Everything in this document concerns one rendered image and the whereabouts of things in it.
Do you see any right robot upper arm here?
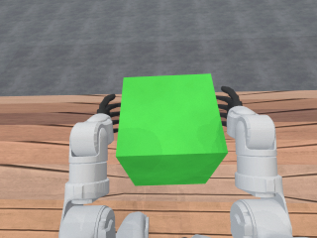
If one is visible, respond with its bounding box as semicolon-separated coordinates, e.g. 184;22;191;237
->
230;198;309;238

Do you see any robot left forearm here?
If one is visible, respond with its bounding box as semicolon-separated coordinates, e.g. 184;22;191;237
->
58;113;114;238

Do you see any carton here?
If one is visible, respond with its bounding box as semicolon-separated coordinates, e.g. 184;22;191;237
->
116;73;228;186

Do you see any robot right forearm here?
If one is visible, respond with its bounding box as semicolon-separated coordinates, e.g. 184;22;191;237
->
226;105;292;234

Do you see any left robot upper arm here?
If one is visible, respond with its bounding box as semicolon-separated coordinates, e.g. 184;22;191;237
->
59;205;116;238

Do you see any left robot thigh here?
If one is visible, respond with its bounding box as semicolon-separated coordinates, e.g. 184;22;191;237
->
116;212;150;238

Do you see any robot right hand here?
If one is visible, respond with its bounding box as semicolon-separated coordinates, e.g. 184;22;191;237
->
215;86;243;127

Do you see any robot left hand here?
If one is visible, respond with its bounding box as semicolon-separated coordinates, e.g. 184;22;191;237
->
96;93;121;133

